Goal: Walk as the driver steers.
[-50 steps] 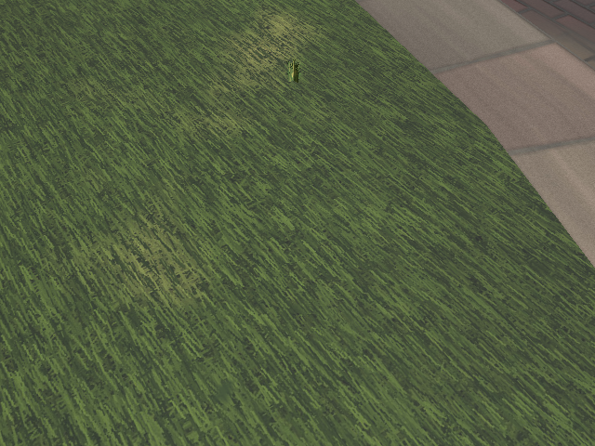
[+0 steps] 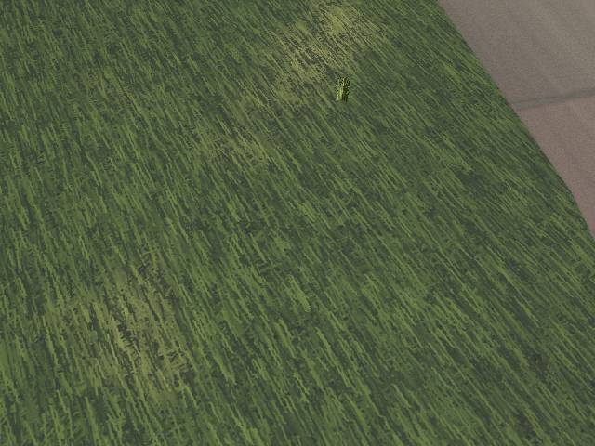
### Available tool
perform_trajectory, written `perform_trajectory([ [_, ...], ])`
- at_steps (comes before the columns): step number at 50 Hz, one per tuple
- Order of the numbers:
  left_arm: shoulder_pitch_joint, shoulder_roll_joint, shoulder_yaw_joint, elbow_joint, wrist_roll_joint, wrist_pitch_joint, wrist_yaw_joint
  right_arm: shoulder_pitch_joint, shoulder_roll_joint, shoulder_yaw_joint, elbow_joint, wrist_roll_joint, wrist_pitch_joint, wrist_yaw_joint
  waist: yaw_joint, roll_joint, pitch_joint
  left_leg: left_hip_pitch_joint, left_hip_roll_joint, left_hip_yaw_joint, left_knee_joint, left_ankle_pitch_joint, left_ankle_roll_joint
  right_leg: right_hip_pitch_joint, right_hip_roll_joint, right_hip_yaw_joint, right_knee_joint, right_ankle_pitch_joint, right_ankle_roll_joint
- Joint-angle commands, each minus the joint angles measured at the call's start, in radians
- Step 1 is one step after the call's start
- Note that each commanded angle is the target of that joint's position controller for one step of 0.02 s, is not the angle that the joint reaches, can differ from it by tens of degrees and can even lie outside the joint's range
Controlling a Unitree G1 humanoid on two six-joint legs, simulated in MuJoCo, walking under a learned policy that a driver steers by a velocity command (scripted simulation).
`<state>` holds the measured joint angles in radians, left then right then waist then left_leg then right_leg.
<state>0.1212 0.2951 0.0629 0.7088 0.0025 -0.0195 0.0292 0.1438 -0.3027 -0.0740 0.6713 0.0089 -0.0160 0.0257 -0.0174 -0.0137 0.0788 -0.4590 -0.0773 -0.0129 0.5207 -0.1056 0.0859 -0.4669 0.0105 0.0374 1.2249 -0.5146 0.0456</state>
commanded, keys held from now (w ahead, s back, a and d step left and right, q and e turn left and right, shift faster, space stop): q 0.54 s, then w+q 0.16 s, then w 0.30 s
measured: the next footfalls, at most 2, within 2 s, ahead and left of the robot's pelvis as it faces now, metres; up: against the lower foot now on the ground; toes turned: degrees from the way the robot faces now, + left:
right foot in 0.32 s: +0.13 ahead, -0.16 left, +0.00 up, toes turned +17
left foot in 0.74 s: +0.02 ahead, +0.08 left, +0.00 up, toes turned +30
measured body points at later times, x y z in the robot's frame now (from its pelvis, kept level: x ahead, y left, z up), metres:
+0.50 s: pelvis +0.05 -0.06 +0.01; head +0.09 -0.07 +0.46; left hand +0.09 +0.25 -0.07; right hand +0.29 -0.30 -0.09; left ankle +0.00 +0.07 -0.64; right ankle +0.09 -0.17 -0.73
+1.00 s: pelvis +0.11 +0.03 +0.02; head +0.12 +0.06 +0.47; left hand +0.12 +0.34 -0.09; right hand +0.30 -0.18 -0.08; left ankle -0.01 +0.06 -0.73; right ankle +0.31 -0.05 -0.66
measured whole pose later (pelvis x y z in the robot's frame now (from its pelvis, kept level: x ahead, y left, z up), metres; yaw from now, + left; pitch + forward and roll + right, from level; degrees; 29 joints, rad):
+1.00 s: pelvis +0.11 +0.03 +0.02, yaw +31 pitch +2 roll -1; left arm 0.16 0.32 0.07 0.73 -0.01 -0.07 -0.04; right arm 0.39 -0.25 -0.04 0.70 0.00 -0.04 0.00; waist -0.04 -0.05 0.00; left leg -0.01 -0.03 -0.02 0.26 -0.28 0.05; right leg -0.66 -0.09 0.00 0.83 -0.05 0.04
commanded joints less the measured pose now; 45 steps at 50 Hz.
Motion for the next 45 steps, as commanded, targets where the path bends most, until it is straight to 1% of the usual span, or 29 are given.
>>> perform_trajectory([
  [1,0.068,0.101,0.030,-0.058,0.005,0.013,0.011,-0.010,-0.137,-0.039,-0.086,-0.009,0.007,-0.020,0.042,0.083,-0.205,0.225,0.248,-0.354,-0.198,0.222,0.181,-0.072,-0.028,0.047,-0.107,0.063,0.010],
  [4,0.061,0.071,0.019,-0.050,0.007,0.013,0.017,0.007,-0.171,-0.054,-0.091,-0.008,0.017,-0.040,0.031,0.098,-0.230,0.209,0.227,-0.340,-0.192,0.211,0.174,-0.031,-0.009,0.044,-0.259,0.101,0.033],
  [7,0.038,0.071,0.018,-0.050,0.002,0.015,0.014,-0.009,-0.173,-0.058,-0.105,-0.003,0.033,-0.055,0.018,0.128,-0.231,0.173,0.203,-0.367,-0.202,0.003,0.146,0.006,0.000,0.056,-0.357,0.175,0.041],
  [9,0.022,0.075,0.020,-0.055,-0.001,0.011,0.009,-0.014,-0.169,-0.058,-0.113,-0.004,0.042,-0.055,0.007,0.153,-0.213,0.156,0.193,-0.399,-0.207,-0.106,0.130,0.028,0.008,0.058,-0.421,0.187,0.036],
  [12,0.021,0.084,0.026,-0.061,-0.007,-0.006,-0.003,-0.004,-0.164,-0.057,-0.119,-0.003,0.052,-0.050,-0.004,0.182,-0.204,0.187,0.196,-0.464,-0.182,-0.125,0.116,0.065,0.021,0.057,-0.538,0.174,0.016],
  [14,0.065,0.084,0.032,-0.049,-0.010,-0.018,-0.014,-0.019,-0.158,-0.054,-0.127,0.006,0.061,-0.051,0.025,0.188,-0.199,0.180,0.175,-0.480,-0.140,-0.097,0.089,0.154,0.029,0.037,-0.710,0.243,-0.012],
  [15,0.097,0.099,0.041,-0.039,-0.006,-0.021,-0.016,-0.013,-0.145,-0.049,-0.129,0.013,0.064,-0.054,0.041,0.172,-0.195,0.139,0.141,-0.462,-0.102,-0.126,0.055,0.240,-0.001,0.042,-0.819,0.311,-0.033],
  [16,0.120,0.168,0.058,-0.044,0.013,-0.018,-0.011,0.021,-0.098,-0.036,-0.133,0.009,0.064,-0.054,0.026,0.035,-0.207,0.032,0.068,-0.372,0.057,-0.303,-0.002,0.342,-0.191,0.198,-0.892,0.312,-0.100],
  [17,0.096,0.248,0.076,-0.037,0.045,-0.007,-0.011,0.009,-0.096,-0.040,-0.172,0.019,0.053,-0.051,-0.011,-0.293,-0.141,-0.167,-0.095,-0.137,0.267,-0.480,-0.060,0.321,-0.371,0.449,-0.956,0.455,-0.258],
  [18,0.042,0.190,0.064,-0.074,0.056,-0.012,-0.009,0.024,-0.180,-0.066,-0.153,-0.005,0.040,-0.048,0.000,-0.228,-0.137,-0.181,-0.022,-0.158,0.508,-0.489,-0.100,0.278,-0.427,0.482,-0.950,0.514,-0.317],
  [19,-0.006,0.139,0.048,-0.092,0.043,-0.012,-0.001,0.049,-0.206,-0.080,-0.123,0.003,0.043,-0.044,-0.019,-0.145,-0.136,-0.165,-0.010,-0.155,0.604,-0.426,-0.113,0.261,-0.374,0.373,-0.923,0.538,-0.283],
  [20,-0.039,0.115,0.041,-0.100,0.025,-0.011,0.003,0.079,-0.183,-0.078,-0.096,0.006,0.056,-0.047,-0.032,-0.106,-0.123,-0.162,-0.002,-0.133,0.655,-0.376,-0.133,0.264,-0.308,0.273,-0.903,0.540,-0.238],
  [21,-0.042,0.101,0.036,-0.100,0.008,-0.010,0.007,0.089,-0.160,-0.072,-0.089,0.003,0.066,-0.049,-0.021,-0.105,-0.113,-0.189,0.007,-0.124,0.709,-0.326,-0.152,0.289,-0.283,0.221,-0.892,0.554,-0.225],
  [23,-0.015,0.101,0.031,-0.095,0.008,0.001,0.014,0.061,-0.113,-0.055,-0.103,0.013,0.075,-0.044,0.001,-0.116,-0.095,-0.196,0.024,-0.071,0.695,-0.280,-0.174,0.301,-0.243,0.125,-0.898,0.592,-0.229],
  [26,0.057,0.131,0.043,-0.079,0.016,0.016,0.021,-0.031,-0.086,-0.039,-0.149,0.018,0.071,-0.037,0.062,-0.157,-0.117,-0.212,0.064,-0.033,0.536,-0.275,-0.196,0.423,-0.268,0.095,-0.887,0.639,-0.255],
  [27,0.063,0.146,0.049,-0.076,0.014,0.020,0.020,-0.040,-0.078,-0.034,-0.158,0.015,0.070,-0.033,0.068,-0.163,-0.131,-0.182,0.079,-0.023,0.482,-0.288,-0.196,0.437,-0.280,0.084,-0.881,0.654,-0.259],
  [29,0.081,0.177,0.062,-0.072,0.003,0.022,0.013,-0.057,-0.068,-0.024,-0.172,0.014,0.070,-0.021,0.090,-0.168,-0.152,-0.107,0.099,0.018,0.375,-0.301,-0.178,0.417,-0.299,0.071,-0.923,0.436,-0.260],
  [31,0.075,0.198,0.069,-0.069,-0.011,0.017,0.002,-0.056,-0.076,-0.023,-0.178,0.016,0.069,-0.011,0.089,-0.188,-0.130,-0.028,0.097,0.060,0.282,-0.320,-0.147,0.351,-0.305,0.066,-0.967,0.225,-0.251],
  [33,0.074,0.204,0.072,-0.062,-0.021,0.007,-0.010,-0.038,-0.091,-0.028,-0.173,0.018,0.063,-0.003,0.078,-0.181,-0.109,0.044,0.090,0.084,0.178,-0.311,-0.105,0.316,-0.318,0.058,-0.976,0.150,-0.239],
  [35,0.050,0.198,0.069,-0.052,-0.038,0.000,-0.021,0.043,-0.080,-0.030,-0.135,0.018,0.052,0.004,0.022,-0.148,-0.106,0.191,0.070,0.119,-0.005,-0.212,-0.056,0.261,-0.306,0.010,-0.924,0.124,-0.210],
  [36,0.060,0.165,0.059,-0.040,-0.041,-0.004,-0.024,0.127,-0.080,-0.036,-0.094,0.019,0.047,0.001,-0.011,-0.111,-0.125,0.343,0.041,0.129,-0.076,-0.197,-0.032,0.179,-0.275,-0.034,-0.842,0.123,-0.184],
  [37,0.060,0.098,0.037,-0.037,-0.027,-0.010,-0.031,0.245,-0.107,-0.050,-0.056,0.024,0.041,-0.007,-0.056,-0.003,-0.170,0.545,0.090,0.020,-0.110,-0.206,0.003,0.041,-0.217,-0.115,-0.644,0.106,-0.129],
  [38,-0.003,0.006,0.003,-0.105,0.017,-0.026,-0.044,0.329,-0.230,-0.071,-0.057,0.011,0.030,-0.021,-0.071,0.306,-0.184,0.717,0.373,-0.444,-0.185,-0.239,0.128,-0.300,-0.086,-0.206,-0.233,-0.103,-0.028],
  [39,-0.064,0.084,0.023,-0.135,-0.009,-0.050,-0.044,0.312,-0.235,-0.066,-0.082,-0.001,-0.002,-0.013,-0.101,0.251,-0.152,0.628,0.477,-0.667,-0.294,-0.361,0.272,-0.456,-0.040,-0.043,-0.091,-0.113,-0.026],
  [40,-0.080,0.139,0.039,-0.134,-0.036,-0.062,-0.052,0.276,-0.171,-0.045,-0.076,-0.001,-0.023,-0.010,-0.082,0.199,-0.071,0.593,0.449,-0.585,-0.316,-0.396,0.253,-0.491,-0.090,-0.004,-0.060,-0.022,-0.042],
  [41,-0.061,0.153,0.044,-0.117,-0.034,-0.069,-0.058,0.239,-0.131,-0.030,-0.073,0.001,-0.036,-0.012,-0.056,0.178,-0.021,0.554,0.401,-0.484,-0.318,-0.364,0.213,-0.489,-0.115,-0.003,-0.082,0.092,-0.054],
  [42,-0.047,0.147,0.044,-0.095,-0.014,-0.074,-0.057,0.201,-0.116,-0.022,-0.077,0.001,-0.038,-0.015,-0.038,0.142,-0.014,0.526,0.359,-0.411,-0.322,-0.289,0.180,-0.461,-0.127,-0.003,-0.118,0.174,-0.053],
  [43,-0.031,0.146,0.045,-0.086,-0.003,-0.076,-0.059,0.176,-0.113,-0.016,-0.079,0.000,-0.038,-0.019,-0.019,0.147,-0.004,0.491,0.329,-0.345,-0.337,-0.177,0.160,-0.418,-0.134,-0.006,-0.162,0.243,-0.043],
  [45,-0.014,0.112,0.034,-0.064,-0.003,-0.076,-0.065,0.175,-0.122,-0.015,-0.073,-0.011,-0.043,-0.029,-0.008,0.134,-0.021,0.458,0.302,-0.259,-0.355,0.018,0.149,-0.360,-0.121,-0.027,-0.207,0.360,-0.020],
])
